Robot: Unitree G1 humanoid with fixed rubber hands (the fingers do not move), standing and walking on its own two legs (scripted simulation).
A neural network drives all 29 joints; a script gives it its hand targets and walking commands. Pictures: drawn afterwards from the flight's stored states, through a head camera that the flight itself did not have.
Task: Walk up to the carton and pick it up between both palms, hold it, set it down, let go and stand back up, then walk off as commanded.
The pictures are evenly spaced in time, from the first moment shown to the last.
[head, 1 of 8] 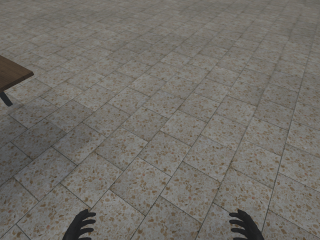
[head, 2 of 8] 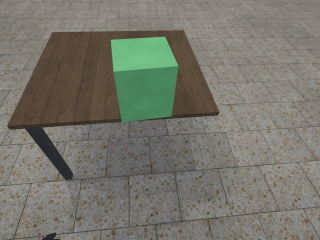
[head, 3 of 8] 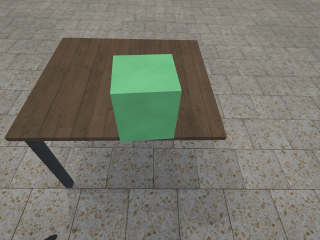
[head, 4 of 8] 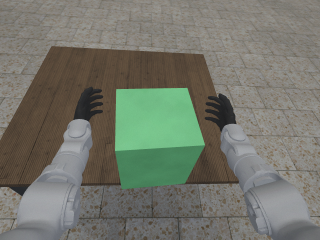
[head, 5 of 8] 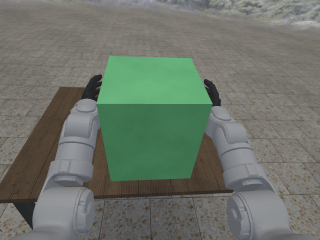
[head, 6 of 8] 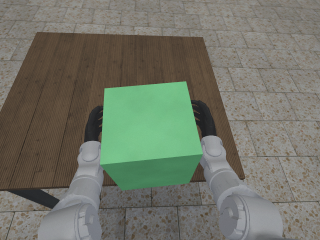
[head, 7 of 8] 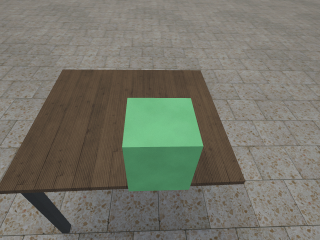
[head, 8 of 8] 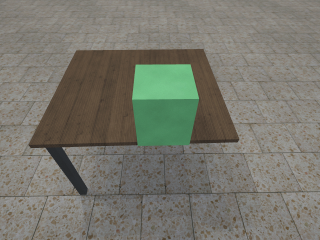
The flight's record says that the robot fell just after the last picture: no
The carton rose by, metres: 0.23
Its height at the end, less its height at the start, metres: +0.00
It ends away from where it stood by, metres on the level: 0.01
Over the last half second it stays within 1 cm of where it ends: yes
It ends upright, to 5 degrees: yes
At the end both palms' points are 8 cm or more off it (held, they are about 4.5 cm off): yes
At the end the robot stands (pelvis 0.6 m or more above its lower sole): yes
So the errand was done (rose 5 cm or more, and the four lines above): yes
